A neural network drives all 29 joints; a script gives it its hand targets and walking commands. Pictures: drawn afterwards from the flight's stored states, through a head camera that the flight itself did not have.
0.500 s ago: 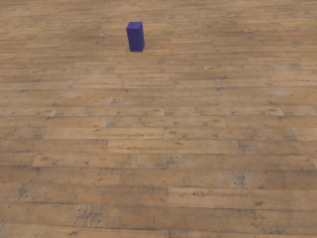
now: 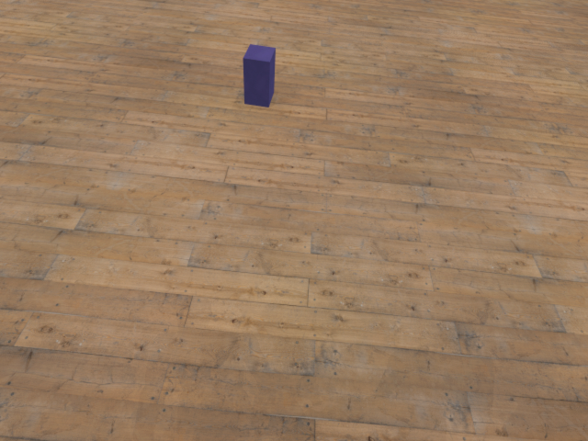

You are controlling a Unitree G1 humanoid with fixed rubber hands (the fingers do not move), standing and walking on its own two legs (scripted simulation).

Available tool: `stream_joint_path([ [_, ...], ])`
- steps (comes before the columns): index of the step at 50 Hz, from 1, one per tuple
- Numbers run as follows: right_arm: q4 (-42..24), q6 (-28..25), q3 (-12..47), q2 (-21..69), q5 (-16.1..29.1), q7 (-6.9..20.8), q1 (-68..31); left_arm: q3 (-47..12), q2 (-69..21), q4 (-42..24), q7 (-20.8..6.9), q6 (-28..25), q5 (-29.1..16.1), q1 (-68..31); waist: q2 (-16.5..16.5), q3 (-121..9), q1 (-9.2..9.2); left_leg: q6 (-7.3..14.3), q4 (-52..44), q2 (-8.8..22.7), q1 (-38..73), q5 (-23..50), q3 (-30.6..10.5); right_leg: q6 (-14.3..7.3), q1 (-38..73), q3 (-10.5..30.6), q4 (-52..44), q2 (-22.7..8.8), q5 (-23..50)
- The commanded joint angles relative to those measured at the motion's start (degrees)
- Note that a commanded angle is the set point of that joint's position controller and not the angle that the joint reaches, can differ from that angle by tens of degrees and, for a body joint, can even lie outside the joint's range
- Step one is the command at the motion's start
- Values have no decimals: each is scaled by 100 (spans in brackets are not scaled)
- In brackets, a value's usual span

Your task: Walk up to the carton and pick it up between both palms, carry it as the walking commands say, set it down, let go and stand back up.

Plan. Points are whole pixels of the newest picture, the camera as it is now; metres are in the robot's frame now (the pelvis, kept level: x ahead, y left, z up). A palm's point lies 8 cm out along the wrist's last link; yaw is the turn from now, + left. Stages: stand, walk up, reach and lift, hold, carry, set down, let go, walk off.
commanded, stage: walk up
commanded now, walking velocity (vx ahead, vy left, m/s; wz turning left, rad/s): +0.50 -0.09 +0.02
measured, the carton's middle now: (259, 76) +2.14 +0.21 -0.63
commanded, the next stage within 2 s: none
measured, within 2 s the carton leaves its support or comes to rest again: neither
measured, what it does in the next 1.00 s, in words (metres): walks ahead: right foot, then left foot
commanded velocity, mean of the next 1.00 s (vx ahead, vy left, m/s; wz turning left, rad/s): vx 0.50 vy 0.06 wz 0.01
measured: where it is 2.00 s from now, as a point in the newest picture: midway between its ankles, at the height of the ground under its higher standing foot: (280, 251)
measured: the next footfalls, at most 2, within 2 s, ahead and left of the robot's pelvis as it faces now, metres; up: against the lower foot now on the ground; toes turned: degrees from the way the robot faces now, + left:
right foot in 0.40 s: +0.37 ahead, -0.17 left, +0.00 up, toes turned -8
left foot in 0.96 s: +0.61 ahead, +0.16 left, +0.00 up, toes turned +9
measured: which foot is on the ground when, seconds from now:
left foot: down 0.00-0.42, up 0.44-0.94, down 0.96-1.00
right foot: up 0.00-0.38, down 0.40-0.96, up 0.98-1.00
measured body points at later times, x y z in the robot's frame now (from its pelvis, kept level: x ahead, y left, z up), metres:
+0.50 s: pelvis +0.25 -0.06 -0.01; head +0.30 -0.08 +0.44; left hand +0.40 +0.18 -0.13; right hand +0.19 -0.30 -0.16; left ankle +0.08 +0.10 -0.65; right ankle +0.33 -0.16 -0.73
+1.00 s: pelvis +0.50 +0.03 -0.01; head +0.53 +0.04 +0.44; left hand +0.40 +0.27 -0.16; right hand +0.64 -0.21 -0.14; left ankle +0.57 +0.15 -0.74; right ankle +0.34 -0.15 -0.71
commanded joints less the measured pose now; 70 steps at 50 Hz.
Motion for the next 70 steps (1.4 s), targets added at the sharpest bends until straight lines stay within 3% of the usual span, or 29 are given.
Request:
stream_joint_path([
  [1,157,-55,-33,-405,66,-58,1009,61,60,-171,-118,20,-62,152,1204,-411,-163,219,-1470,1282,1480,1756,-1433,-162,-1383,258,427,-418,917],
  [6,393,-160,8,-457,111,-125,1682,105,55,-321,-253,328,70,-451,1521,65,-161,236,-1681,1141,1434,2558,-891,168,-1817,-97,-69,-277,1598],
  [12,395,-99,-11,-430,131,-189,1931,16,35,-942,-393,320,4,-2157,1030,323,-457,318,-1969,1142,1688,1726,-579,356,-1945,-238,-1752,-250,2323],
  [15,439,-58,-112,-652,144,-201,2019,-86,-36,-1201,-374,206,-12,-2694,1280,431,-563,412,-2042,1041,1713,1382,-425,208,-1366,-500,-2834,-39,2296],
  [16,493,-34,-125,-659,164,-183,1974,-72,75,-1230,-352,181,15,-2715,1555,437,-520,440,-1998,1017,1727,1307,-345,145,-1092,-537,-2988,-13,2222],
  [19,721,101,-124,-564,196,-225,2078,-2,286,-906,-211,28,134,-1697,961,-42,-137,307,-654,777,1606,1952,-38,-55,338,-702,-3298,230,2032],
  [20,705,121,-158,-654,190,-218,1994,115,504,-567,-134,-42,155,-578,575,-673,354,225,516,521,1136,1837,85,-169,1651,-695,-3315,237,1923],
  [21,650,118,-162,-595,221,-214,2104,258,1063,-345,-60,-125,255,513,-539,-1373,813,128,2335,276,42,-172,93,-275,3072,501,-3351,-895,1571],
  [22,447,95,-169,-132,360,-143,2449,370,1836,-92,-17,-108,147,1072,-2035,-2388,643,-88,3888,-451,-1312,-2423,-270,-960,4221,3492,-4302,-2505,1203],
  [23,433,122,-339,-600,215,-131,2196,451,1840,-138,30,-37,3,643,-1060,-2159,477,-88,4195,-165,-1357,-1906,-1073,-885,3557,3819,-4696,-2520,1628],
  [24,422,177,-284,-361,172,-126,1705,314,1423,-119,67,-41,28,236,-384,-1276,411,-115,4429,98,-1447,-1519,-1095,-703,2615,2879,-4538,-2270,1723],
  [26,465,197,-185,66,141,-69,1337,108,565,-114,73,-78,2,-283,-156,-540,103,-88,4067,343,-1273,-505,-1038,-550,1607,1483,-4400,-1662,3181],
  [32,239,608,-193,-154,61,174,895,5,514,-149,2,-129,44,-214,-962,137,-194,-221,3256,214,-1287,365,-683,-396,548,359,-5009,-1135,2176],
  [35,-50,627,-163,-146,87,278,158,47,601,-96,51,-119,50,279,-833,540,49,-360,2578,251,-1697,829,-676,-404,491,495,-5422,-1317,1028],
  [41,-446,497,-164,-230,149,349,-762,98,814,-117,120,-140,29,546,-704,677,206,-441,573,292,-1301,919,-297,-440,882,110,-5651,-1410,950],
  [43,-473,414,-171,-378,159,304,-739,147,917,-167,82,-167,44,357,-910,468,185,-381,56,189,-574,556,-193,-382,860,-150,-5482,-1277,1046],
  [44,-517,379,-80,-224,133,300,-852,100,767,-64,43,-139,18,606,-1037,406,358,-356,-13,-3,-353,366,93,-446,974,-262,-5344,-1120,1116],
  [45,-520,325,-138,-331,118,244,-572,104,819,14,43,-114,43,567,-1244,375,131,-286,-43,56,50,334,0,-439,856,-289,-5096,-1140,1184],
  [47,-69,139,-252,-607,28,123,776,71,690,45,30,-72,110,619,-64,-240,-410,-214,-409,-138,1391,-221,77,-302,718,-637,-3237,-781,1878],
  [48,220,58,-358,-1031,-5,-3,1883,-19,282,-56,8,-46,190,650,1333,-717,-808,-35,-861,865,2269,-1217,-1036,-140,-66,-744,-1379,-561,705],
  [49,335,32,-488,-1818,65,-60,2415,-62,-78,-364,2,-111,44,659,3161,-1211,-887,328,-1922,2206,3377,-1489,-3514,-7,-1818,-447,333,315,-1263],
  [50,379,19,-466,-1714,45,-42,2202,58,307,-325,9,-88,14,358,1663,-1125,-859,640,-2024,2436,3252,-691,-4167,-104,-2304,307,897,119,-732],
  [51,321,-8,-334,-1293,19,-49,1931,90,381,-254,-13,-78,-88,158,723,-895,-642,493,-1587,2267,2799,498,-3601,-103,-2173,473,1074,-150,-193],
  [52,313,-52,-256,-1050,-45,-48,1597,34,160,-167,-29,-75,-125,209,349,-696,-434,345,-1195,1988,2404,1933,-2713,-80,-1904,458,957,-300,257],
  [54,243,-50,-60,-390,9,-51,1158,95,168,-192,-126,16,-43,89,996,-537,-160,263,-1329,1408,1564,1996,-1581,-106,-1346,332,506,-414,744],
  [56,338,-90,-58,-360,145,-52,1212,69,25,-175,-211,203,30,13,1568,-330,-27,95,-1558,1120,1280,1765,-1169,-35,-1271,136,380,-318,1238],
  [58,366,-143,-46,-431,77,-84,1358,93,52,-240,-262,323,23,-375,1362,-183,-88,203,-1638,1208,1318,2392,-947,141,-1620,-27,219,-256,1477],
  [64,435,-133,-50,-513,135,-158,1990,58,105,-746,-366,325,69,-1771,986,433,-371,378,-2037,1311,1471,1845,-807,314,-2135,-128,-1188,-318,2258],
  [70,598,-16,-113,-564,195,-196,2040,-90,43,-1178,-301,170,2,-2556,1430,386,-410,492,-2046,944,1441,1000,-202,116,-705,-517,-2798,-55,2006],
])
